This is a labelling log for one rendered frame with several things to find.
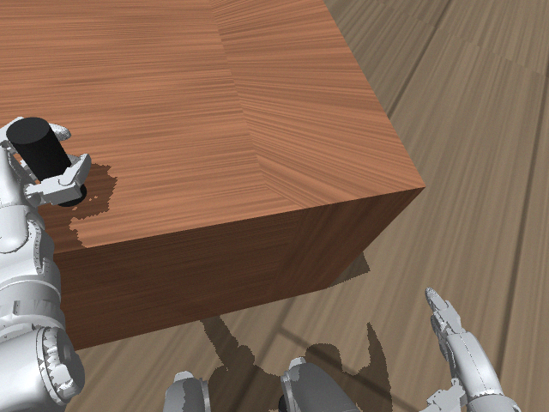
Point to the can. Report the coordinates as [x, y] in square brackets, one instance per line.
[36, 143]

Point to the left robot hand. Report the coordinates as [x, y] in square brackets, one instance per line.
[17, 186]

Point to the right robot arm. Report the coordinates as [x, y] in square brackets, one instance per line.
[493, 403]

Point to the left robot arm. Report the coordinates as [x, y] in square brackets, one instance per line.
[39, 369]

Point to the right robot hand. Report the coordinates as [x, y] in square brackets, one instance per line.
[471, 371]

